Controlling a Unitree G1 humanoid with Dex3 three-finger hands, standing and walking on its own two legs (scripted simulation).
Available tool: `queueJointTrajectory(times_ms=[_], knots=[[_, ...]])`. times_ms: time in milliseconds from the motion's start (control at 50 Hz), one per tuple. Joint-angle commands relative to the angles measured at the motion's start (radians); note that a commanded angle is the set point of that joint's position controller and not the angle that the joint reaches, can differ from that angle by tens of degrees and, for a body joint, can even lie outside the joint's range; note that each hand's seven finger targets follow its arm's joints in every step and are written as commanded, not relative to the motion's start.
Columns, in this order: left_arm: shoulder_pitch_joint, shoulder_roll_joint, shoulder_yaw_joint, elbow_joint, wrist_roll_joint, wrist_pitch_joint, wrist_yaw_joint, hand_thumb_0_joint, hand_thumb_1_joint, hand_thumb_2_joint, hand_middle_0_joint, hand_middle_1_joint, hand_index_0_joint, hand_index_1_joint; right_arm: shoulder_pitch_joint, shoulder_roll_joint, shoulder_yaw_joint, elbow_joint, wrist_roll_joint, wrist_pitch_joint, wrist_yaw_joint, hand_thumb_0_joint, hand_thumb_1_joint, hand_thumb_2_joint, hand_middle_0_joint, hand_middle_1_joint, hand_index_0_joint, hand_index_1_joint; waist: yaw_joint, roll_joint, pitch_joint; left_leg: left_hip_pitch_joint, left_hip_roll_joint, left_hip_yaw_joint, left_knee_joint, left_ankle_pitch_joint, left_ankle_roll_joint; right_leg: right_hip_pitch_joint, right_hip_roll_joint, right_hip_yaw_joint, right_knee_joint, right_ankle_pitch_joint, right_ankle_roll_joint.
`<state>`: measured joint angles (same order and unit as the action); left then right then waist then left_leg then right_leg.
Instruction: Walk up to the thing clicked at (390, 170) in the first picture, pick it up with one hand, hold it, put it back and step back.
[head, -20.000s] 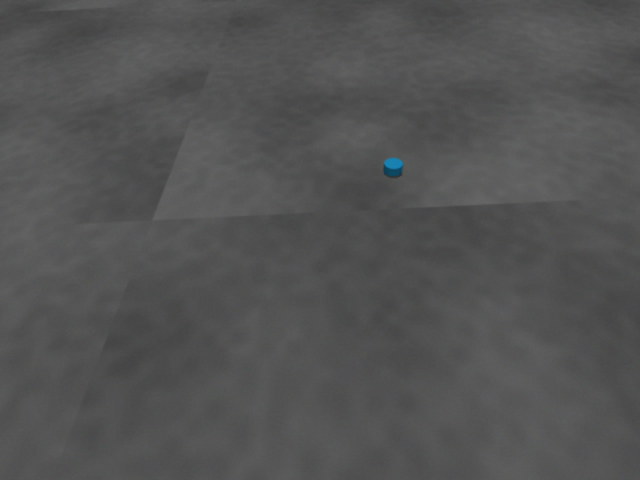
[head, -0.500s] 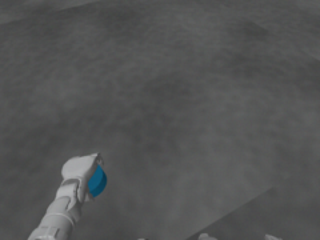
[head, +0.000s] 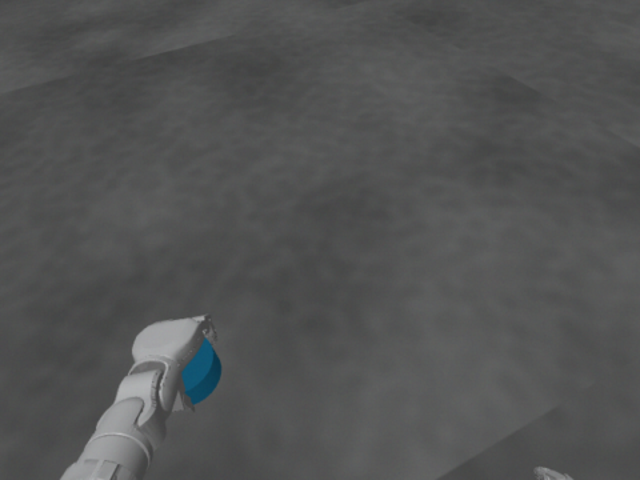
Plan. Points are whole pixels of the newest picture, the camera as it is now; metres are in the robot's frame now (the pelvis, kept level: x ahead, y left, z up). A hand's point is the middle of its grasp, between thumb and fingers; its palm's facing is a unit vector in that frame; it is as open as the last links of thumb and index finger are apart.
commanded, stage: hold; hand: left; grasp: from above
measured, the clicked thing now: (185, 368) +0.33 +0.23 -0.07
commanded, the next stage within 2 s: crouch in 1.56 s
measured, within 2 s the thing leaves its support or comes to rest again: neither
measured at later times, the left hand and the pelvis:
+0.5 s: hand (175, 375) +0.30 +0.23 -0.03, palm faces -0.43 -0.06 -0.90, open 11.6 cm; pelvis +0.00 +0.00 +0.01, yaw -1 degrees
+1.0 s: hand (176, 381) +0.29 +0.22 -0.02, palm faces -0.44 -0.06 -0.90, open 11.7 cm; pelvis -0.01 +0.00 +0.02, yaw +0 degrees
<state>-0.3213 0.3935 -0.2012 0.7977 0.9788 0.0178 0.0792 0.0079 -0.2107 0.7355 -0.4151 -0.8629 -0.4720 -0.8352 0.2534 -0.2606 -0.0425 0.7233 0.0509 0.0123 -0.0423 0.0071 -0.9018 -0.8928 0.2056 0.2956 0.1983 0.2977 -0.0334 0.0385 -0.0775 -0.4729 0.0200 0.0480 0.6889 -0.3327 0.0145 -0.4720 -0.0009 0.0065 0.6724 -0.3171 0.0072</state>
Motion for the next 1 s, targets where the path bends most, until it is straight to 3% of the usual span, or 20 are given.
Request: queueJointTrajectory(times_ms=[0,60,260,500,680,880,920,980], knots=[[-0.286,0.203,0.085,-0.203,0.005,-0.016,0.008,0.000,0.375,1.025,-0.710,-1.060,-0.748,-1.022,-0.017,-0.137,-0.049,-0.131,0.006,-0.032,-0.013,0.000,-0.892,-0.896,0.200,0.300,0.200,0.300,0.004,-0.014,-0.232,0.160,-0.035,-0.022,-0.107,0.245,-0.005,0.114,0.040,0.009,-0.108,0.215,-0.023],[-0.297,0.215,0.090,-0.242,0.010,-0.020,0.001,0.000,0.371,1.047,-0.714,-1.052,-0.747,-1.018,-0.020,-0.140,-0.050,-0.138,0.007,-0.026,-0.014,0.000,-0.893,-0.897,0.200,0.300,0.200,0.300,0.001,-0.018,-0.251,0.190,-0.031,-0.026,-0.114,0.291,-0.005,0.131,0.042,0.006,-0.107,0.254,-0.023],[-0.285,0.208,0.088,-0.258,0.017,-0.012,-0.009,0.000,0.375,1.103,-0.719,-1.089,-0.749,-1.060,-0.041,-0.140,-0.050,-0.147,0.009,-0.012,-0.013,0.000,-0.896,-0.898,0.200,0.300,0.200,0.300,0.015,-0.006,-0.232,0.234,-0.028,-0.020,-0.156,0.291,-0.005,0.156,0.041,0.005,-0.142,0.247,-0.025],[-0.250,0.207,0.089,-0.285,0.003,-0.016,-0.047,0.000,0.362,1.124,-0.708,-1.116,-0.738,-1.086,-0.078,-0.132,-0.037,-0.175,0.017,-0.005,-0.018,0.000,-0.899,-0.900,0.200,0.300,0.200,0.300,0.027,-0.027,-0.165,0.238,-0.028,-0.018,-0.213,0.209,0.002,0.180,0.035,0.007,-0.198,0.172,-0.024],[-0.272,0.221,0.103,-0.343,0.009,-0.018,-0.046,0.000,0.377,1.185,-0.716,-1.171,-0.746,-1.141,-0.096,-0.126,-0.032,-0.172,0.017,-0.001,-0.022,0.000,-0.901,-0.901,0.200,0.300,0.200,0.300,0.032,-0.019,-0.208,0.283,-0.034,-0.010,-0.218,0.264,0.004,0.220,0.030,0.012,-0.210,0.229,-0.019],[-0.237,0.181,0.057,-0.361,-0.003,-0.007,-0.084,0.000,0.328,1.160,-0.679,-1.158,-0.708,-1.129,-0.121,-0.123,-0.025,-0.190,0.023,0.005,-0.024,0.000,-0.900,-0.901,0.200,0.300,0.200,0.300,0.031,-0.019,-0.159,0.295,-0.024,-0.019,-0.260,0.229,0.002,0.215,0.033,0.004,-0.234,0.185,-0.026],[-0.198,0.188,0.073,-0.336,-0.004,-0.006,-0.080,0.000,0.309,1.169,-0.666,-1.160,-0.693,-1.132,-0.128,-0.125,-0.025,-0.193,0.023,0.007,-0.025,0.000,-0.900,-0.901,0.200,0.300,0.200,0.300,0.036,-0.045,-0.132,0.279,-0.028,-0.019,-0.259,0.220,0.003,0.217,0.031,0.005,-0.244,0.175,-0.022],[-0.234,0.223,0.100,-0.384,0.001,-0.012,-0.075,0.000,0.304,1.156,-0.659,-1.152,-0.687,-1.123,-0.125,-0.122,-0.023,-0.195,0.026,0.008,-0.026,0.000,-0.899,-0.900,0.200,0.300,0.200,0.300,0.041,-0.020,-0.166,0.296,-0.032,-0.011,-0.261,0.223,0.004,0.224,0.028,0.010,-0.245,0.180,-0.023]])
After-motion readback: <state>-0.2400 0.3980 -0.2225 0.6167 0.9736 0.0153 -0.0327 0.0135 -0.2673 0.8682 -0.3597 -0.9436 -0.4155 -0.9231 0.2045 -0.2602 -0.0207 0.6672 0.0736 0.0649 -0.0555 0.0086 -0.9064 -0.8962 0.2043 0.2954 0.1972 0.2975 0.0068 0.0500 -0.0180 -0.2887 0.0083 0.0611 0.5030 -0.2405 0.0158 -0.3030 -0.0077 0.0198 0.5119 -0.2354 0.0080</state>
